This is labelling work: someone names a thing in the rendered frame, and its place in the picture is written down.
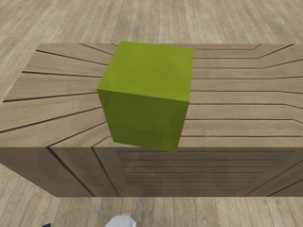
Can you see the pedestal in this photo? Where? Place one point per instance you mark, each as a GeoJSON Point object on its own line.
{"type": "Point", "coordinates": [242, 135]}

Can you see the robot left thigh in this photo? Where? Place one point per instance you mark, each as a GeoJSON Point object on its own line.
{"type": "Point", "coordinates": [121, 221]}

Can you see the carton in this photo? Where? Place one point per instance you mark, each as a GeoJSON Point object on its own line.
{"type": "Point", "coordinates": [145, 93]}

